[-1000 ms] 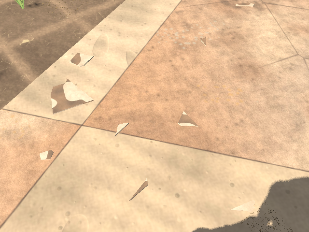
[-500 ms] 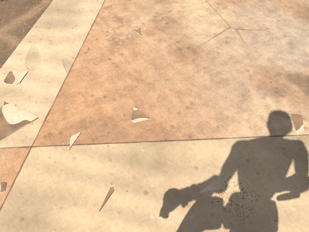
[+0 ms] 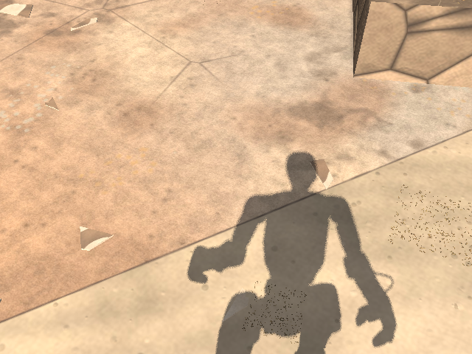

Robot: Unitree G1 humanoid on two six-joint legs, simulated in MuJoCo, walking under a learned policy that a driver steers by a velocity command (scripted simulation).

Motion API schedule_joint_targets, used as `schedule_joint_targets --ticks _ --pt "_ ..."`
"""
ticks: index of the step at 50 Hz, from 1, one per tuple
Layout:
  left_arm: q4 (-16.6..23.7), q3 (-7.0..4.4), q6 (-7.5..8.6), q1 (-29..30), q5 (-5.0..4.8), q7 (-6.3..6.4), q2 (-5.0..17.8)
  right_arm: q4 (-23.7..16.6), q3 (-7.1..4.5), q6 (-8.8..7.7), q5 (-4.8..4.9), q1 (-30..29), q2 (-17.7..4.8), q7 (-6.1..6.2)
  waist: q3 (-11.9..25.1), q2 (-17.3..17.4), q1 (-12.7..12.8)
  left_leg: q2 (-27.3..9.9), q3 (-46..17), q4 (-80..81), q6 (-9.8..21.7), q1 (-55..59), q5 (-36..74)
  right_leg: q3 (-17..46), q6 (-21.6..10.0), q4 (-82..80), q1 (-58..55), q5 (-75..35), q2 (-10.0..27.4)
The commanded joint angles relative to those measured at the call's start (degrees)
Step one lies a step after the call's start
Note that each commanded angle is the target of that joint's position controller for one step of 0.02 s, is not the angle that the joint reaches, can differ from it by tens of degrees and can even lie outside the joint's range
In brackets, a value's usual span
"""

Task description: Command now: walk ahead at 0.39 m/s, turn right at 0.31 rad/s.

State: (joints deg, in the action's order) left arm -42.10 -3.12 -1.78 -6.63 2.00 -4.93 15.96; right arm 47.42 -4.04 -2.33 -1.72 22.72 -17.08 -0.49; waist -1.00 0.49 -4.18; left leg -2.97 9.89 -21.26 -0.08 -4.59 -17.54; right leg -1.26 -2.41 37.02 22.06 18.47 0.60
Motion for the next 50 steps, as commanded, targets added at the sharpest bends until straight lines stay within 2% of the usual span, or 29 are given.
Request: schedule_joint_targets --ticks 1,2,3,4,5,6,7,9,11,13,15,18,21,23,25,26,27,28,29,30,31,32,34,36,38,43,46,48,50 --pt "1.60 -0.09 2.29 -3.09 0.71 1.16 2.81 -1.68 -1.72 -0.16 0.82 -1.40 -8.03 -0.50 -1.58 4.57 5.12 -11.92 -7.84 2.38 8.66 -10.82 4.11 -4.28 -2.72 -9.89 -14.19 -2.71 -3.88" --pt "-1.43 -0.89 3.03 -10.89 0.99 1.93 4.82 -1.69 -0.87 -0.15 0.54 -1.40 -5.82 -0.56 2.64 -0.29 8.39 -8.83 -3.92 -7.77 7.11 -15.50 7.91 -0.72 -3.53 -12.14 -25.58 -1.37 -2.76" --pt "-2.29 -2.12 3.61 -19.47 1.90 2.94 10.49 -4.97 0.84 -0.28 0.50 -3.79 -0.85 -1.17 8.63 -14.01 12.48 -2.99 2.31 -28.34 3.71 -27.68 -3.13 22.31 -7.04 -20.80 -37.07 15.05 13.99" --pt "-2.67 -3.27 3.44 -20.79 -0.10 3.47 16.33 -6.83 0.06 -0.19 -0.40 -6.51 -3.30 -1.36 5.44 -17.30 12.25 3.78 -2.66 -38.55 3.27 -40.92 -15.06 41.77 -12.48 -27.83 -35.77 15.05 22.60" --pt "-2.48 -2.38 3.31 -17.72 -0.42 3.80 13.17 -5.85 -0.65 0.18 -0.86 -7.42 -6.22 -1.41 0.70 -9.11 10.59 -0.65 -8.59 -43.05 4.23 -42.89 -12.10 33.86 -12.54 -24.88 -32.96 8.80 20.83" --pt "-2.16 -1.26 3.54 -14.24 -0.51 3.72 9.76 -4.73 -0.58 -0.12 0.09 -6.63 -5.65 -2.05 -1.19 -6.62 8.01 -2.08 -9.83 -41.90 4.61 -40.16 -6.69 27.08 -10.83 -24.11 -28.25 1.23 17.24" --pt "-1.99 -0.56 3.85 -11.37 -0.53 3.79 7.44 -3.37 -0.44 -0.30 0.49 -5.11 -4.95 -2.28 -2.22 -5.77 5.83 -3.23 -9.86 -39.15 4.20 -37.07 -2.57 21.31 -8.84 -25.26 -24.95 -5.30 13.92" --pt "-2.13 0.08 4.88 -9.13 -0.68 4.20 5.61 -0.39 -0.22 0.62 -0.47 -1.58 -4.07 -2.56 -1.35 -7.01 3.62 -2.76 -8.75 -39.64 2.89 -33.00 2.53 13.45 -7.12 -26.46 -22.63 -17.12 10.56" --pt "-3.86 0.04 5.76 -11.51 -1.03 4.28 5.66 -0.01 -0.13 1.17 -0.30 -2.82 -3.07 -2.87 -1.42 -6.02 3.35 -1.78 -9.26 -41.14 2.37 -33.70 5.07 9.14 -7.01 -26.64 -22.15 -26.33 10.11" --pt "-5.41 0.01 6.34 -13.80 -0.86 4.49 5.49 -0.71 0.04 1.35 0.28 -6.74 -1.96 -2.86 -3.11 -5.05 4.21 -0.32 -11.75 -40.21 1.97 -36.56 7.75 5.87 -6.71 -27.77 -21.84 -29.40 10.52" --pt "-6.50 0.31 6.63 -14.54 -0.72 4.70 4.65 -1.58 0.12 1.28 0.29 -10.53 -1.67 -2.63 -4.69 -5.01 4.53 0.92 -12.44 -36.43 1.85 -38.47 10.94 2.91 -6.27 -28.69 -21.83 -31.03 10.38" --pt "-7.63 0.90 7.16 -14.21 -0.82 5.04 3.32 -2.68 1.09 0.75 -0.15 -15.83 -0.11 -2.72 -6.13 -5.08 5.05 1.48 -9.31 -26.50 2.29 -35.75 16.54 -1.73 -5.49 -29.55 -20.75 -32.98 9.47" --pt "-9.89 0.96 7.40 -16.98 -1.05 5.85 4.30 -4.90 2.06 0.55 -0.39 -21.48 1.01 -3.17 -7.17 -4.15 6.33 1.92 -5.13 -17.97 4.16 -32.60 16.55 -3.69 -5.19 -28.91 -23.59 -39.62 11.42" --pt "-10.75 0.77 7.39 -16.85 -0.94 6.37 5.97 -4.93 1.93 0.47 -0.26 -20.06 0.21 -3.02 -5.02 -4.56 4.91 4.57 -2.54 -14.80 6.58 -27.62 13.14 -5.55 -4.21 -23.25 -27.11 -55.47 12.06" --pt "-11.03 0.36 6.81 -16.20 -0.19 6.82 7.69 -2.62 1.14 0.36 -0.30 -11.63 -1.74 -2.73 0.79 -6.19 1.08 8.21 -0.94 -14.38 9.30 -18.63 7.56 -7.05 -3.50 -9.75 -29.51 -70.33 12.32" --pt "-10.78 0.15 6.32 -15.79 -0.05 6.85 8.56 -0.31 0.33 0.01 -0.41 -4.00 -3.29 -2.48 5.26 -6.20 -1.92 9.52 -2.04 -11.83 10.82 -9.71 6.82 -7.49 -3.44 1.33 -27.15 -67.67 12.23" --pt "-9.90 0.17 6.24 -14.74 -0.29 6.60 8.92 1.87 -0.93 -0.21 -1.03 3.91 -6.05 -1.81 9.51 -3.24 -6.01 6.45 -7.98 -7.88 13.36 3.03 4.67 -8.60 -2.80 16.22 -17.99 -54.32 10.50" --pt "-7.05 1.51 6.66 -18.71 -1.43 5.19 2.51 1.15 -3.06 0.25 -1.40 5.54 -13.40 -0.86 16.11 11.09 -2.53 -11.55 -36.67 -6.52 22.43 20.96 1.04 -8.68 0.14 40.59 4.45 -9.33 0.96" --pt "-5.49 0.61 7.21 -14.46 -0.75 4.76 6.00 0.87 -3.08 0.68 1.29 3.66 -12.91 -1.22 19.60 7.24 -2.76 -16.00 -56.51 2.99 25.79 24.03 -0.89 2.84 -0.20 48.79 15.24 10.56 -4.77" --pt "-3.74 0.59 7.82 -9.21 -0.81 4.46 6.38 1.12 -2.90 0.91 1.65 -0.09 -11.80 -0.85 9.70 3.38 -1.59 -14.27 -47.36 5.11 23.27 16.86 -1.68 5.80 -0.78 46.54 20.11 4.50 -0.46" --pt "-3.43 0.85 8.45 -8.38 -0.96 4.34 6.11 0.79 -2.19 0.92 1.46 -2.99 -8.56 -0.60 3.30 -0.33 0.39 -12.88 -41.02 6.80 20.96 7.75 3.10 4.72 -0.66 41.12 18.58 0.08 2.09" --pt "-3.86 0.83 8.18 -8.46 -0.50 4.45 5.45 0.57 -1.63 0.63 1.25 -5.21 -6.44 -0.44 -0.36 -2.61 2.68 -9.89 -36.30 7.63 18.69 0.94 9.09 4.62 -0.20 36.30 15.52 -0.81 3.85" --pt "-4.02 1.18 5.87 -10.68 0.91 4.52 4.11 0.53 -0.80 -0.26 1.63 -7.21 -4.57 -0.06 -0.34 -1.26 5.73 -5.61 -29.63 8.94 16.93 -6.34 17.29 4.36 1.92 30.94 9.10 -1.28 5.09" --pt "-3.21 1.31 4.46 -10.13 1.11 4.38 3.19 0.88 -1.12 -1.26 1.82 -5.99 -5.86 -0.08 0.27 0.08 6.16 -3.46 -26.51 9.31 16.99 -8.36 21.65 2.94 3.57 26.95 8.61 -2.74 5.13" --pt "-1.39 1.26 4.00 -5.85 1.04 4.22 3.16 1.15 -1.45 -1.38 1.86 -4.24 -7.07 0.01 -1.02 0.87 5.17 -2.20 -25.84 10.40 16.17 -9.06 20.46 1.89 4.96 21.84 11.14 -7.06 5.35" --pt "2.47 1.27 4.03 5.09 0.50 3.86 3.44 1.89 -1.60 -0.93 1.87 1.97 -6.99 0.22 -1.85 2.75 0.55 -1.39 -27.79 8.86 13.30 -2.12 22.19 1.87 5.88 9.09 17.07 -17.14 4.22" --pt "4.59 1.65 4.49 10.25 0.19 3.49 3.35 2.04 -1.63 -0.74 1.43 4.62 -7.02 0.62 -1.88 3.10 -1.29 -1.91 -29.42 6.33 13.29 2.38 26.55 1.82 5.49 3.38 17.72 -17.51 2.40" --pt "5.96 1.83 4.97 12.45 -0.16 3.37 3.69 1.83 -1.73 -0.67 0.93 5.28 -7.55 0.95 -1.88 3.60 -1.71 -2.82 -31.00 4.30 13.10 4.42 30.36 1.92 4.76 -0.17 16.21 -16.34 1.08" --pt "6.00 1.57 5.50 10.08 -0.36 3.49 4.96 0.83 -2.02 -0.74 0.71 3.13 -8.68 1.50 -1.47 4.23 0.35 -3.70 -32.64 2.07 11.45 3.81 32.61 3.01 3.63 -4.70 9.66 -14.30 0.13"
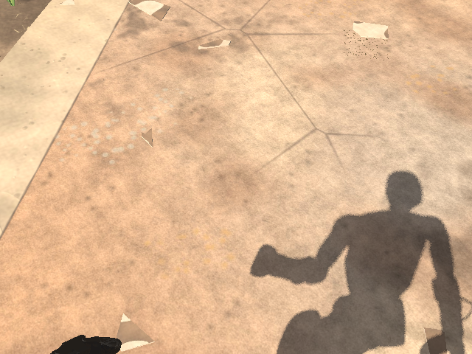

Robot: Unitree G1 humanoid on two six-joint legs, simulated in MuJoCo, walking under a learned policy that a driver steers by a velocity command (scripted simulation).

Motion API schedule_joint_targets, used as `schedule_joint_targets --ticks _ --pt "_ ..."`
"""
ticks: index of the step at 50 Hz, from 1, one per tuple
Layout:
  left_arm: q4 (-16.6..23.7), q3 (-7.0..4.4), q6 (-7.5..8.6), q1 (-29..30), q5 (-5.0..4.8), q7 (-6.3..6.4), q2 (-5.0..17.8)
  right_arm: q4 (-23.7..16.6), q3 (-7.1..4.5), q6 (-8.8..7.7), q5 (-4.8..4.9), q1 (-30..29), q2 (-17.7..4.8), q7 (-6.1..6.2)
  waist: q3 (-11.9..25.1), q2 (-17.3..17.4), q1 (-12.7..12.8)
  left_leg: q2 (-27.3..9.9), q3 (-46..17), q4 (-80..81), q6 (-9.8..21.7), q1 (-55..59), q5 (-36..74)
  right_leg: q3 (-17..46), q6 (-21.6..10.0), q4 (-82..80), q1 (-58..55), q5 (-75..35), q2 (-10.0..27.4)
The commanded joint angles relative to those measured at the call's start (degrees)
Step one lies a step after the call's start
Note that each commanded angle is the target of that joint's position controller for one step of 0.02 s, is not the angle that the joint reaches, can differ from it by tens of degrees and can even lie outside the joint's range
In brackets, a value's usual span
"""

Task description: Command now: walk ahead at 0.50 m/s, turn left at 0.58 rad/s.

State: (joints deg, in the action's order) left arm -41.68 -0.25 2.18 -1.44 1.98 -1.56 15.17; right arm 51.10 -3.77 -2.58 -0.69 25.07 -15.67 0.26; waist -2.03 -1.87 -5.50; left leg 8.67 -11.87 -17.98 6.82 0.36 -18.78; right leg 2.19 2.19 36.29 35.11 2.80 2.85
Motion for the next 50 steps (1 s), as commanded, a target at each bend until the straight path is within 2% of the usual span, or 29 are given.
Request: schedule_joint_targets --ticks 1,2,3,4,5,6,7,8,9,11,13,15,18,20,22,25,26,27,28,29,30,31,32,34,38,43,45,48,50 --pt "4.63 -1.63 1.76 1.06 -0.55 0.41 6.71 -3.63 -2.46 -0.53 -0.42 -1.59 -10.85 0.81 0.59 6.98 3.86 -15.10 -10.90 -3.59 3.30 -3.15 36.95 -0.46 -1.90 -6.08 -10.02 3.83 -3.19" --pt "2.78 -2.32 2.11 -5.12 -0.63 1.00 8.28 -4.13 -2.59 -0.81 -0.44 -3.09 -11.50 0.55 3.49 6.28 6.52 -13.70 -10.64 -9.25 2.04 -4.78 42.22 -1.11 -2.95 -7.48 -18.82 5.88 -4.85" --pt "0.92 -3.09 2.88 -13.08 -0.29 1.78 10.12 -4.20 -2.42 -1.28 0.11 -3.92 -11.09 -0.07 7.97 3.14 10.80 -10.05 -7.78 -20.26 0.58 -8.37 40.91 0.34 -4.66 -10.82 -30.45 4.74 -2.71" --pt "0.66 -4.08 3.18 -22.41 0.97 3.00 14.25 -5.91 -1.12 -1.88 0.76 -2.87 -6.41 -0.58 17.03 -3.06 13.49 -6.73 -3.02 -36.04 -0.54 -15.11 24.36 13.42 -7.33 -12.34 -43.72 18.41 10.82" --pt "1.14 -5.06 2.31 -20.47 1.57 3.11 18.36 -7.56 -0.42 -1.55 2.13 3.92 -2.67 -0.53 20.78 -16.81 8.34 1.63 3.52 -49.15 -2.03 -32.15 -14.06 39.99 -13.46 -19.28 -52.84 21.44 23.52" --pt "1.47 -4.65 1.64 -17.09 0.61 2.71 13.28 -5.53 -0.78 -0.57 -0.02 3.25 -7.46 0.10 14.68 -7.90 6.93 -4.47 4.00 -54.55 -1.50 -37.05 -10.11 41.07 -13.77 -19.59 -46.57 26.37 22.03" --pt "2.12 -3.49 1.60 -13.79 0.09 2.46 8.21 -5.42 -1.03 -0.23 -0.51 -0.77 -7.98 -0.35 7.94 -1.42 6.84 -6.58 4.79 -53.95 -1.79 -36.50 -4.16 31.14 -12.65 -20.38 -39.07 23.46 19.27" --pt "1.81 -2.89 1.70 -12.12 0.21 2.20 5.94 -5.77 -0.87 -0.03 -0.53 -3.20 -7.00 -0.83 4.30 0.75 6.32 -8.32 5.60 -51.94 -2.35 -35.37 -1.00 22.81 -11.54 -21.69 -33.85 15.85 16.31" --pt "1.19 -2.68 1.95 -12.44 0.16 2.28 5.44 -6.04 -0.88 0.47 -1.01 -4.38 -6.39 -1.40 2.83 -1.50 5.94 -9.65 6.18 -50.31 -2.82 -34.46 0.00 16.98 -10.48 -22.66 -31.10 10.40 14.08" --pt "-0.36 -2.69 2.94 -14.12 -0.44 2.05 5.39 -6.40 -0.68 1.74 -1.39 -4.53 -5.34 -2.38 2.14 -4.57 5.13 -10.36 7.24 -49.52 -3.50 -33.15 1.13 9.87 -9.83 -23.87 -28.60 0.97 12.00" --pt "-2.15 -2.69 4.19 -16.93 -0.84 1.31 5.17 -7.18 -0.15 1.97 -1.56 -6.40 -3.70 -2.85 2.19 -3.94 5.09 -9.59 6.26 -47.65 -3.59 -34.03 2.51 7.39 -11.22 -24.78 -28.28 -5.70 11.39" --pt "-3.66 -2.82 4.67 -18.34 -0.92 0.87 5.52 -7.96 0.32 1.80 -1.76 -9.21 -2.92 -3.07 1.27 -3.91 4.99 -9.13 5.68 -43.80 -4.05 -36.61 5.15 5.34 -12.45 -26.26 -28.77 -7.24 10.95" --pt "-5.33 -2.68 4.10 -18.83 -1.67 0.54 5.10 -10.28 1.40 1.27 -2.28 -16.76 -2.42 -3.44 -0.34 -3.57 4.99 -11.28 11.39 -31.54 -5.48 -36.66 11.06 1.95 -12.75 -27.40 -28.26 -8.98 7.92" --pt "-6.49 -2.91 3.72 -20.92 -1.71 0.47 5.92 -11.56 2.56 0.73 -1.85 -22.36 -0.79 -3.64 -0.89 -3.57 6.80 -10.97 14.17 -23.18 -6.27 -31.95 13.52 0.84 -12.41 -26.97 -26.40 -10.73 6.59" --pt "-7.74 -3.48 3.34 -23.56 -1.37 0.54 7.84 -12.19 2.86 0.34 -1.29 -24.91 -1.26 -3.40 -0.81 -3.63 7.76 -10.04 15.03 -19.12 -6.35 -29.04 12.95 2.32 -12.44 -25.42 -27.64 -13.04 7.88" --pt "-8.86 -3.96 2.69 -24.56 -1.16 0.81 9.12 -12.30 2.48 -0.59 -1.09 -24.14 -3.18 -2.31 -0.21 -3.87 6.62 -9.14 14.36 -14.47 -4.94 -24.51 9.71 5.59 -11.79 -21.29 -30.69 -15.39 9.85" --pt "-9.06 -4.02 2.48 -24.12 -1.30 0.91 9.26 -11.18 2.13 -1.04 -1.29 -20.58 -3.82 -1.86 1.10 -3.44 4.70 -8.16 14.45 -11.23 -4.25 -19.15 9.20 5.51 -11.11 -17.28 -30.52 -17.84 9.24" --pt "-9.30 -3.77 2.37 -24.23 -1.67 0.89 8.30 -8.68 1.37 -1.79 -1.96 -13.55 -5.42 -1.18 4.83 -0.73 1.74 -8.12 13.75 -7.58 -2.95 -8.76 10.44 3.25 -9.99 -8.19 -28.17 -19.23 6.35" --pt "-7.59 -3.10 2.60 -23.22 -2.15 0.79 6.00 -7.07 0.17 -2.44 -3.23 -4.30 -9.35 -0.28 11.80 4.48 -2.13 -17.90 3.80 -5.74 -0.38 4.57 4.40 0.66 -8.60 5.83 -19.90 -7.96 2.87" --pt "-5.18 -1.68 2.49 -27.47 -3.19 0.90 -0.96 -7.19 -1.18 -2.09 -3.88 -0.87 -15.16 0.35 18.20 16.22 -0.57 -34.39 -17.90 -1.71 4.34 18.57 0.49 -4.43 -6.46 23.41 -1.98 25.20 -5.10" --pt "-6.19 -3.34 1.46 -26.84 -2.00 1.57 5.41 -7.14 -1.23 -1.18 -1.79 -1.72 -12.99 0.43 17.08 12.03 -0.95 -35.06 -24.45 2.03 6.63 13.14 -5.68 -0.35 -7.25 30.64 2.64 27.82 -4.32" --pt "-6.18 -3.95 1.01 -23.50 -1.62 1.37 6.24 -7.56 0.08 -1.14 -1.34 -6.37 -8.06 0.33 8.42 7.87 1.22 -31.58 -16.29 3.40 5.30 6.49 -7.03 1.39 -7.76 31.68 4.07 23.00 -1.41" --pt "-6.04 -3.80 0.89 -21.64 -1.66 0.87 4.74 -7.72 0.80 -1.57 -1.06 -9.74 -4.99 0.10 3.82 7.50 2.71 -28.59 -9.08 5.43 4.02 0.53 -1.37 1.07 -7.42 29.93 3.10 18.93 0.32" --pt "-6.60 -4.09 -0.35 -21.52 -0.60 0.18 3.74 -7.07 1.42 -2.44 -0.82 -11.22 -2.36 0.28 0.91 8.72 5.19 -24.67 0.38 7.68 1.53 -5.60 8.26 0.59 -6.16 27.82 -0.41 15.68 1.83" --pt "-4.67 -4.08 -1.90 -17.06 -0.10 -1.04 1.61 -4.94 0.77 -4.16 -0.11 -8.50 -3.19 0.36 0.36 6.56 6.44 -24.20 8.75 9.70 2.10 -5.61 19.31 -0.20 -4.67 27.48 2.66 9.52 2.33" --pt "-0.82 -3.23 -1.97 -6.89 -0.13 -2.23 0.50 -2.76 0.57 -3.98 -0.45 -5.78 -3.18 0.35 -2.24 6.35 5.13 -22.35 17.76 10.02 1.62 -5.11 23.59 -2.64 -3.84 15.42 4.81 -0.51 2.40" --pt "0.83 -2.69 -1.83 -2.51 -0.04 -2.73 0.22 -2.10 0.25 -3.89 -0.46 -4.63 -4.38 0.47 -3.04 6.37 4.08 -22.67 20.19 9.88 1.24 -4.78 24.84 -4.91 -4.61 8.75 2.26 -2.83 1.93" --pt "2.78 -2.56 -1.82 1.43 0.26 -3.06 1.07 -0.70 -0.25 -3.26 -0.53 -1.95 -6.01 0.78 -3.83 5.87 3.06 -24.22 22.47 7.88 0.52 -0.14 29.72 -7.92 -6.80 3.03 0.41 0.55 0.77" --pt "3.32 -2.81 -1.83 1.50 0.48 -2.81 1.76 -0.03 -0.48 -2.52 -0.64 -1.28 -7.10 1.07 -3.03 6.24 3.57 -24.63 24.52 2.92 -0.26 3.37 42.19 -9.96 -8.85 0.62 -2.46 5.45 -1.55"
Over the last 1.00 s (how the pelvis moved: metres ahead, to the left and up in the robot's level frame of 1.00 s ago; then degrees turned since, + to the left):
0.51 0.02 0.00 23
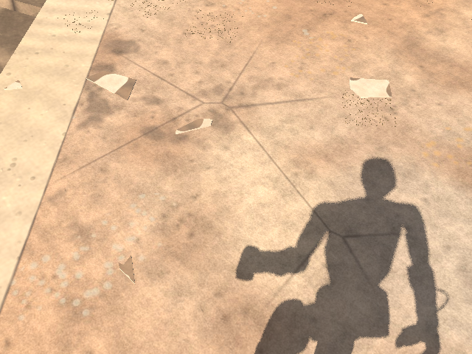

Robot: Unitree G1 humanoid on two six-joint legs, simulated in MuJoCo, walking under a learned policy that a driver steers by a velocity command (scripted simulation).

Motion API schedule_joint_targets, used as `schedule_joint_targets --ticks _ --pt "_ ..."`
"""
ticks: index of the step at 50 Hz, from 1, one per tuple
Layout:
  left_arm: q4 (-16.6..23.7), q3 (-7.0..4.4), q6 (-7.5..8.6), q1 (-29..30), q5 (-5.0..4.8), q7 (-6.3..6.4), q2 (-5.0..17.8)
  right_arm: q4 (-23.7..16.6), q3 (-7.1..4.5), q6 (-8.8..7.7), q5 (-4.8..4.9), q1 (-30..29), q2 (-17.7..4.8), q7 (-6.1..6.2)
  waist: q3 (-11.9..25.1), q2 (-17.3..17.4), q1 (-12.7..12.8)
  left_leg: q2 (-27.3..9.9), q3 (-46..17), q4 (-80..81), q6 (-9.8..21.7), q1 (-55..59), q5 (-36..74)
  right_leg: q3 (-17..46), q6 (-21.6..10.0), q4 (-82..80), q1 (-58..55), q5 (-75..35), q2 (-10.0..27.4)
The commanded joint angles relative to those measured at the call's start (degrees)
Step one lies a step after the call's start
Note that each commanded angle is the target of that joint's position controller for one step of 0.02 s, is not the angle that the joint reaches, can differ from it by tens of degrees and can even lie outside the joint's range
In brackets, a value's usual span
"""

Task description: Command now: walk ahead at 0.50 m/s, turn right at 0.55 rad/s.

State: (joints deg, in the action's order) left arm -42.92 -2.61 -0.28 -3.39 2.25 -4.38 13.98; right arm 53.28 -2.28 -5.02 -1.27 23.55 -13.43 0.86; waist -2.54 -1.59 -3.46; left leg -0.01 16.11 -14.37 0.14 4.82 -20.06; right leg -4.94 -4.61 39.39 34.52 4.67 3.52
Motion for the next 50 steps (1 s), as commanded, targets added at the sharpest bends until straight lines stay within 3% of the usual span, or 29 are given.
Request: schedule_joint_targets --ticks 1,2,3,4,5,6,7,8,9,10,12,15,19,25,28,29,30,31,32,33,34,35,37,41,45,47,50 --pt "4.32 -0.72 0.62 1.90 0.33 0.31 3.46 -1.98 -2.21 0.33 -0.11 0.33 -10.33 0.65 -1.02 6.80 2.41 -16.03 -2.45 -5.24 6.06 0.29 52.86 -4.05 -3.25 -3.00 -4.86 6.93 -4.25" --pt "3.43 -1.21 0.80 -1.88 0.35 0.66 4.28 -1.78 -2.47 0.95 -0.17 0.39 -11.33 0.74 1.51 7.22 4.19 -16.03 -1.75 -12.46 5.91 1.03 60.00 -4.68 -4.66 -3.93 -9.42 10.01 -6.53" --pt "1.45 -2.00 1.32 -8.73 0.48 1.18 5.44 -1.90 -2.62 1.56 -0.03 0.23 -12.01 0.75 5.63 6.48 7.15 -15.59 -1.07 -23.14 5.40 -0.99 59.52 -4.42 -6.23 -6.96 -17.83 10.27 -8.79" --pt "-1.73 -3.46 1.74 -18.59 1.06 2.12 8.48 -2.91 -2.42 1.77 -0.12 -0.32 -11.53 0.62 11.27 2.84 11.57 -14.27 -0.58 -38.51 3.57 -10.52 47.32 1.10 -8.55 -10.36 -32.49 10.67 -6.71" --pt "-1.48 -5.38 1.68 -19.90 1.07 3.02 16.22 -7.02 -0.76 1.38 0.53 2.39 -4.13 -0.43 17.44 -10.73 8.56 -6.31 -1.49 -59.54 0.10 -35.53 1.36 29.18 -16.09 -12.04 -52.13 13.55 11.92" --pt "-0.05 -5.69 0.90 -21.39 -1.02 3.36 17.39 -9.59 -1.62 0.64 0.15 -4.11 -8.17 -0.86 21.21 -6.91 10.97 0.92 -13.74 -68.97 -1.19 -45.75 -11.19 50.07 -20.01 -22.35 -54.41 12.33 17.21" --pt "-1.12 -5.34 0.53 -19.06 -1.36 3.90 16.07 -11.19 -1.63 0.08 0.31 -9.80 -8.47 -1.13 12.10 -2.08 10.40 -3.06 -17.52 -68.04 -0.38 -51.03 -4.88 39.43 -17.96 -23.25 -49.42 7.77 15.29" --pt "-1.38 -4.49 0.74 -16.20 -1.76 4.19 12.66 -10.89 -1.13 -0.59 0.65 -9.29 -7.57 -1.10 6.38 0.47 7.78 -5.33 -17.31 -62.38 -0.01 -48.55 0.27 32.65 -15.75 -23.54 -40.74 1.12 13.31" --pt "-1.24 -3.83 1.16 -13.48 -1.78 4.31 10.38 -9.97 -1.18 -0.43 0.28 -8.16 -7.31 -0.95 3.22 2.31 4.96 -6.82 -17.52 -57.41 -0.10 -44.34 1.56 27.32 -13.26 -24.15 -33.87 -5.37 9.86" --pt "-1.01 -3.31 1.57 -11.58 -2.18 4.40 8.86 -9.76 -1.15 0.57 -0.78 -6.64 -7.16 -0.93 2.58 1.87 2.81 -7.35 -17.81 -54.68 -0.76 -40.16 1.71 23.73 -12.27 -24.91 -29.09 -9.42 7.38" --pt "-0.80 -2.94 2.79 -11.39 -2.33 4.02 8.19 -9.46 -1.09 2.53 -1.71 -5.19 -6.36 -1.28 3.90 1.47 1.43 -7.00 -17.23 -51.69 -1.82 -36.59 1.78 20.80 -12.21 -25.58 -25.81 -14.17 4.98" --pt "-1.62 -3.40 3.51 -14.34 -2.20 3.80 9.93 -11.31 -0.84 3.57 -1.54 -9.80 -5.27 -1.63 2.28 0.55 2.29 -6.71 -16.28 -45.02 -3.06 -39.23 6.91 19.89 -11.73 -27.58 -23.84 -10.95 3.17" --pt "-2.51 -3.48 3.45 -19.14 -2.23 3.85 9.95 -14.32 -0.58 3.49 -1.20 -19.41 -5.37 -1.80 0.24 -1.16 5.91 -5.70 -16.70 -33.57 -3.70 -43.65 15.56 21.58 -9.87 -27.78 -27.33 -7.65 2.34" --pt "-3.29 -3.47 3.39 -23.77 -1.47 4.65 10.56 -17.46 0.13 2.31 -0.50 -27.39 -5.62 -2.40 0.23 -2.24 8.84 -2.38 -16.38 -22.03 -2.10 -41.59 18.03 23.74 -8.48 -22.93 -34.11 -15.90 3.78" --pt "-3.21 -3.30 3.79 -21.53 -1.29 5.09 11.14 -16.13 -0.39 1.57 -0.47 -21.74 -7.05 -2.17 0.86 -3.26 5.66 -0.48 -15.94 -16.62 0.84 -29.30 14.27 24.19 -5.67 -19.77 -32.41 -21.93 4.88" --pt "-3.39 -3.29 4.00 -20.82 -1.29 5.01 11.54 -14.38 -1.00 1.23 -0.53 -16.40 -8.12 -1.71 2.93 -2.67 3.19 1.24 -14.94 -14.83 2.00 -22.21 12.00 23.11 -4.73 -14.34 -32.04 -28.44 3.72" --pt "-3.72 -2.99 4.26 -20.63 -1.40 4.70 10.93 -12.27 -1.69 0.55 -0.86 -9.03 -9.56 -1.07 6.93 0.00 -0.46 0.32 -15.52 -11.70 3.60 -12.34 12.55 19.98 -3.50 -3.90 -29.96 -28.93 0.37" --pt "-2.25 -1.92 4.64 -21.03 -1.65 4.40 7.50 -11.70 -2.50 0.08 -1.94 0.18 -13.29 -0.14 14.84 5.33 -3.80 -11.85 -28.90 -10.26 6.69 0.13 2.56 16.70 -2.14 11.96 -22.71 -14.54 -2.81" --pt "-2.01 -1.33 4.47 -29.80 -3.27 4.23 3.49 -10.34 -4.05 0.70 -2.23 1.83 -19.12 -0.18 19.69 20.05 0.60 -24.80 -56.92 -3.01 14.69 11.75 -1.18 11.18 0.35 27.75 -5.50 23.75 -13.02" --pt "-3.49 -1.68 3.89 -26.61 -1.19 4.77 8.15 -10.71 -3.30 1.38 -0.72 -2.21 -13.84 -0.71 12.75 9.49 1.26 -23.17 -59.76 -0.03 14.17 5.50 -9.41 13.52 -0.41 32.13 0.91 22.89 -8.91" --pt "-2.79 -1.89 3.82 -21.11 -0.90 4.27 8.59 -11.50 -2.31 1.37 -0.17 -6.75 -9.67 -0.99 5.51 4.03 1.76 -20.35 -49.98 0.51 12.99 -2.33 -7.93 13.58 -0.42 31.24 0.64 17.43 -6.74" --pt "-2.10 -1.58 3.88 -18.19 -0.90 3.85 7.71 -11.18 -1.67 1.17 -0.42 -8.91 -7.43 -1.23 2.92 2.58 2.40 -17.44 -42.87 1.41 11.71 -6.97 -0.46 12.93 -0.26 28.79 -0.53 14.50 -5.09" --pt "-2.05 -1.29 3.00 -17.70 -0.08 3.09 6.64 -9.44 -1.10 0.45 -0.13 -8.34 -6.09 -1.12 1.77 6.79 3.93 -13.10 -33.54 2.68 9.75 -11.28 10.59 11.62 0.62 24.87 -3.54 13.08 -3.15" --pt "-1.51 -0.68 2.10 -14.71 0.39 2.40 5.27 -6.45 -1.38 -1.13 0.82 -4.30 -7.18 -1.61 1.69 6.94 4.41 -12.11 -27.57 4.85 11.22 -10.68 21.77 8.77 2.28 21.36 -0.71 10.03 -1.95" --pt "1.51 0.56 2.32 -4.17 0.13 1.92 3.62 -4.17 -1.22 -0.70 0.95 -1.24 -6.64 -1.66 -0.72 6.32 2.41 -9.89 -22.58 7.20 10.96 -10.05 24.44 4.75 4.09 9.89 2.60 2.39 0.59" --pt "2.59 1.27 2.55 0.06 -0.20 1.78 2.58 -3.08 -1.33 -0.64 0.94 0.52 -7.22 -1.70 -0.98 6.44 1.28 -9.21 -20.54 6.89 10.35 -10.04 27.24 3.01 4.18 3.14 0.20 -0.80 0.26" --pt "3.47 1.51 2.76 3.95 -0.54 2.00 2.99 -1.55 -1.50 -0.42 0.73 3.12 -8.20 -1.57 -1.18 6.39 0.18 -10.47 -19.94 5.27 9.95 -7.66 30.46 1.52 3.29 -3.00 -2.75 -1.77 -0.88"
Over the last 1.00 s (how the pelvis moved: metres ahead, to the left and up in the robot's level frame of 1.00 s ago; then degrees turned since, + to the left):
0.50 0.02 0.00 -8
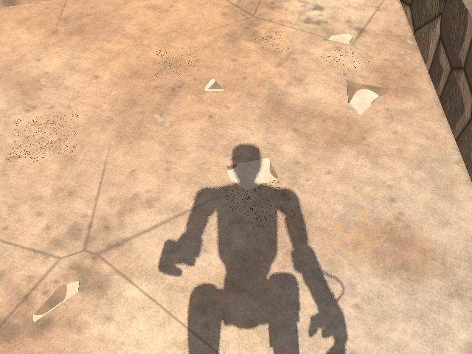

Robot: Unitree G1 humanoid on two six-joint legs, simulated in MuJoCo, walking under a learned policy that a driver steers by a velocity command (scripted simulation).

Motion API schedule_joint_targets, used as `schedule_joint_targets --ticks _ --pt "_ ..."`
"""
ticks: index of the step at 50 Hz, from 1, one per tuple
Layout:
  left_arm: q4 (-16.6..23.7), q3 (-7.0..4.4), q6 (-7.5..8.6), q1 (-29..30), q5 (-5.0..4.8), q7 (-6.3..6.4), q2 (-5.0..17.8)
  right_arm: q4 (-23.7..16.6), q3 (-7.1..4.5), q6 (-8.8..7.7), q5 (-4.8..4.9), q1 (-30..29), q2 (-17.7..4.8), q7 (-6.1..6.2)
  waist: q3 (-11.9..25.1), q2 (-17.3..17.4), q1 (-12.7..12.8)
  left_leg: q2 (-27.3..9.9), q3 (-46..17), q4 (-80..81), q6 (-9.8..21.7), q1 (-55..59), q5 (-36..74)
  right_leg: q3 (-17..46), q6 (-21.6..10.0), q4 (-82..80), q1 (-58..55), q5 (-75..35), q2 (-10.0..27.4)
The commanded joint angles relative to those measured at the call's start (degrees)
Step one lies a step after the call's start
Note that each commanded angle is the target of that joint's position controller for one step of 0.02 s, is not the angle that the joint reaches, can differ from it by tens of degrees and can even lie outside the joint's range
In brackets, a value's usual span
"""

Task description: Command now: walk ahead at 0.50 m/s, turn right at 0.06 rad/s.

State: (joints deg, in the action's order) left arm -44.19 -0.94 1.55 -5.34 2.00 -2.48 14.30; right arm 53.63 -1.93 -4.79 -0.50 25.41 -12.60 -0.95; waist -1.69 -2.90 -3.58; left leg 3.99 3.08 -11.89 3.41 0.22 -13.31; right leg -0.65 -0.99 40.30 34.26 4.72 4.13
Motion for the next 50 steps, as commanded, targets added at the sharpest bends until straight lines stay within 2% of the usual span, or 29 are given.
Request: schedule_joint_targets --ticks 1,4,5,6,7,8,9,10,11,13,15,17,20,23,28,31,32,33,34,35,36,37,38,39,40,41,42,45,50 --pt "5.01 -0.22 1.00 6.59 -0.33 0.24 3.04 -1.43 -1.86 -0.51 -0.14 1.76 -9.20 0.36 -2.24 7.77 0.31 -15.35 -7.22 2.08 6.57 -1.81 24.87 -2.78 -0.94 -5.10 -3.02 -1.16 -1.67" --pt "4.58 -0.75 1.41 4.64 -0.09 0.85 4.22 -0.48 -2.03 0.03 -0.37 1.13 -10.06 0.83 -1.62 7.69 2.29 -16.96 -6.98 -3.38 5.65 1.46 34.79 -3.26 -3.44 -8.85 -8.23 3.88 -3.51" --pt "2.94 -1.20 1.74 -0.11 0.15 1.20 4.80 -0.22 -2.08 0.25 -0.28 0.64 -10.37 0.94 0.71 7.22 4.54 -16.21 -5.89 -9.32 4.92 1.65 41.35 -3.89 -4.54 -11.40 -14.50 4.66 -5.18" --pt "-0.16 -1.96 2.36 -8.59 0.70 1.71 6.09 -0.05 -1.83 0.50 -0.09 0.51 -9.82 0.97 5.35 5.18 8.04 -13.80 -3.58 -19.43 3.81 -1.31 42.11 -3.84 -6.15 -14.34 -25.72 3.47 -5.90" --pt "-2.04 -3.17 2.92 -18.62 2.03 2.46 10.02 -1.82 -1.04 0.42 0.31 0.02 -7.63 0.88 12.11 0.31 11.83 -11.17 -2.14 -34.95 2.63 -12.33 26.53 8.04 -9.19 -15.67 -40.61 9.14 5.08" --pt "-2.40 -4.65 2.52 -21.18 2.12 2.79 15.66 -3.31 0.35 0.50 1.69 6.31 -1.07 0.69 18.59 -12.98 9.20 -1.12 1.26 -54.87 0.38 -32.10 -14.12 34.16 -16.11 -21.16 -54.37 12.93 21.72" --pt "-2.16 -4.26 1.82 -18.70 -0.29 2.64 12.23 -2.09 -1.66 1.13 0.00 2.61 -8.83 1.38 14.82 -3.58 9.64 -2.75 -5.59 -59.59 1.28 -36.79 -15.59 36.43 -15.47 -24.38 -48.45 16.58 20.18" --pt "-1.72 -3.23 1.91 -13.17 -0.64 2.56 8.84 -3.12 -1.98 1.01 0.09 -1.31 -8.62 1.04 6.45 -1.52 7.23 -5.37 -6.90 -58.56 1.73 -37.37 -10.18 26.75 -13.52 -25.83 -40.54 14.85 17.36" --pt "-1.71 -2.53 2.45 -10.30 -0.52 2.32 5.92 -3.09 -1.64 0.95 0.35 -2.80 -7.06 0.71 2.87 -0.57 5.88 -7.27 -6.74 -55.65 1.62 -35.32 -6.40 20.13 -11.60 -28.22 -34.27 9.59 14.65" --pt "-2.75 -1.87 3.42 -9.08 -0.72 2.67 3.53 -1.96 -1.66 2.36 -0.85 -1.80 -5.68 0.03 0.31 -2.37 3.32 -8.78 -6.42 -52.21 0.62 -30.85 -3.57 11.05 -8.08 -30.95 -27.74 3.56 10.50" --pt "-3.82 -1.97 4.56 -10.73 -0.89 2.73 3.72 -1.79 -1.69 3.49 -1.08 -2.13 -4.39 -0.65 0.40 -1.42 2.52 -8.57 -5.95 -52.10 0.01 -30.40 -1.49 7.02 -7.73 -32.22 -26.82 -1.84 9.92" --pt "-4.80 -2.36 5.14 -12.06 -1.28 2.83 4.66 -2.90 -1.80 4.05 -1.12 -5.55 -3.95 -1.15 -0.77 -0.84 2.32 -9.23 -5.55 -51.02 -0.54 -34.32 2.13 3.23 -7.56 -33.38 -27.63 -4.51 9.67" --pt "-6.21 -2.34 5.08 -14.68 -1.13 3.01 4.24 -4.95 -1.75 4.29 -1.05 -11.61 -3.63 -1.58 -2.42 -0.47 3.23 -9.65 -4.82 -46.94 -1.31 -39.62 7.86 -1.27 -7.28 -33.96 -29.45 -7.62 9.07" --pt "-7.29 -2.20 4.96 -15.96 -1.12 3.20 4.11 -7.06 -1.11 3.99 -1.01 -17.54 -2.67 -2.01 -3.67 -0.34 4.13 -8.93 -2.20 -37.54 -1.47 -39.07 13.07 -5.89 -6.41 -33.46 -30.20 -11.84 7.88" --pt "-9.95 -2.41 4.26 -20.77 -0.89 4.04 5.37 -10.56 -0.26 3.80 -1.40 -25.58 -2.34 -2.64 -4.81 -0.35 6.30 -7.07 3.48 -26.55 1.31 -37.23 12.00 -10.29 -5.72 -30.16 -37.68 -22.29 9.97" --pt "-10.36 -2.79 3.39 -19.98 -0.63 4.67 7.24 -10.54 -0.79 3.89 -1.60 -23.16 -3.55 -2.29 -2.14 -2.17 4.11 -2.89 6.46 -24.38 4.70 -30.83 4.19 -13.05 -5.07 -21.28 -41.86 -44.17 10.92" --pt "-10.32 -3.07 2.94 -19.39 -0.51 4.83 8.19 -9.75 -1.23 3.89 -1.67 -19.91 -4.35 -2.01 -0.04 -2.94 2.48 -0.89 7.18 -24.11 6.15 -26.90 0.80 -13.67 -5.11 -15.36 -42.45 -50.88 11.15" --pt "-10.12 -3.34 2.36 -19.03 -0.43 4.80 9.07 -8.35 -1.94 3.62 -1.71 -14.80 -5.54 -1.73 3.09 -3.01 0.37 0.92 6.99 -22.51 7.75 -20.93 -1.48 -13.82 -5.26 -6.63 -41.53 -51.84 11.30" --pt "-9.52 -3.46 1.96 -18.17 -0.65 4.57 9.47 -5.77 -3.09 3.12 -2.16 -6.48 -7.43 -1.21 7.45 -1.00 -3.58 1.70 5.02 -17.49 9.81 -9.37 0.00 -14.51 -4.24 6.20 -35.85 -43.96 10.43" --pt "-7.57 -2.93 2.17 -18.16 -0.66 4.23 7.27 -4.35 -4.94 3.04 -2.66 0.59 -12.92 -0.27 12.87 5.35 -5.95 -9.73 -10.31 -15.23 13.35 4.39 -5.36 -14.54 -2.52 24.17 -22.57 -19.32 7.94" --pt "-3.01 -2.45 2.77 -17.87 -1.55 2.93 3.20 -5.87 -6.20 3.71 -1.45 -3.02 -18.15 -0.03 16.04 18.01 -1.42 -24.04 -44.23 -6.92 23.33 17.86 -3.24 -8.09 1.00 44.21 2.62 26.65 -6.64" --pt "-1.73 -2.97 3.51 -10.51 -0.70 2.72 7.14 -5.77 -5.93 4.37 -0.10 -2.67 -16.57 0.25 12.39 6.39 -3.68 -23.05 -41.04 -3.82 21.85 15.63 -0.51 2.37 0.32 44.41 9.35 22.19 -3.32" --pt "-0.76 -2.63 4.37 -8.68 -1.52 2.44 6.20 -5.51 -5.26 4.29 0.10 -5.73 -14.02 0.74 5.92 4.41 -1.63 -22.00 -33.39 -3.13 19.81 8.70 3.86 2.76 -0.04 40.21 9.81 16.52 -0.56" --pt "-1.65 -2.65 4.68 -9.99 -1.59 2.62 6.06 -5.36 -4.52 3.96 0.01 -8.06 -11.03 0.82 1.49 0.31 1.46 -19.20 -28.05 -2.17 16.96 1.01 11.51 2.47 0.11 34.17 6.16 13.97 1.32" --pt "-1.74 -2.69 3.89 -10.25 -0.60 2.71 5.76 -5.53 -4.08 3.44 0.28 -9.93 -9.75 1.07 0.20 -0.14 3.42 -16.15 -23.64 -1.80 15.18 -3.65 16.49 2.79 0.81 30.36 2.65 13.68 2.40" --pt "-2.18 -2.52 2.68 -11.90 0.37 2.58 5.15 -5.90 -3.66 2.90 0.45 -11.20 -8.75 1.15 0.85 0.82 4.87 -13.97 -20.43 -1.27 14.26 -6.45 19.49 2.77 1.62 28.06 -0.88 13.24 2.75" --pt "-2.00 -2.53 1.65 -12.16 0.80 2.36 4.76 -5.86 -3.53 2.22 0.65 -10.73 -8.76 1.02 1.41 1.56 5.33 -12.88 -19.28 -1.14 14.17 -7.71 22.18 2.40 2.34 26.33 -2.20 13.36 2.61" --pt "-0.01 -2.31 0.21 -8.26 0.82 1.86 3.87 -5.28 -4.01 1.34 0.65 -7.78 -11.01 0.76 0.57 3.26 4.87 -10.43 -17.29 0.05 13.31 -9.88 22.94 0.77 4.05 19.87 -0.31 9.11 2.39" --pt "4.15 -1.97 0.20 3.38 0.33 1.50 4.18 -4.74 -4.09 1.68 0.47 -1.78 -11.24 0.76 -0.87 5.93 0.39 -9.14 -18.97 -0.55 10.39 -5.41 21.70 0.70 4.69 6.57 4.74 -1.21 1.05"
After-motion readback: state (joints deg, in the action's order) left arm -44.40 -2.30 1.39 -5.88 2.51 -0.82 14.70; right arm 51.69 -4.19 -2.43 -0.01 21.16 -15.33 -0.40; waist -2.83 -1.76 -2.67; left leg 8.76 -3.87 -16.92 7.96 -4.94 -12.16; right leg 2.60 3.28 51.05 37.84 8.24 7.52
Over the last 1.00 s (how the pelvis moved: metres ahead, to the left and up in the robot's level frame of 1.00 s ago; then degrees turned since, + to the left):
0.53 -0.09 0.01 -23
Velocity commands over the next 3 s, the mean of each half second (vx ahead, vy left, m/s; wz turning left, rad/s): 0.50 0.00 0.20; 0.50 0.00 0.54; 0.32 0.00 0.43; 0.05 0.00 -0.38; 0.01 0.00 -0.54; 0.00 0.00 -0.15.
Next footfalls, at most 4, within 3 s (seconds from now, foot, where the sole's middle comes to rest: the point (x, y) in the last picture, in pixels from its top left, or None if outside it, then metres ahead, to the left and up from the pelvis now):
0.14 right None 0.23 -0.11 -0.78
0.68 left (195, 353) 0.49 0.09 -0.78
1.22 right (198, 239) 0.85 0.08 -0.78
1.62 left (140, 275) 0.73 0.26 -0.78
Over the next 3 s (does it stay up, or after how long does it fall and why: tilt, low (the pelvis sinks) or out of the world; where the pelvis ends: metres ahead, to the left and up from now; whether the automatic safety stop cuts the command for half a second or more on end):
stays up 0.71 0.11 0.00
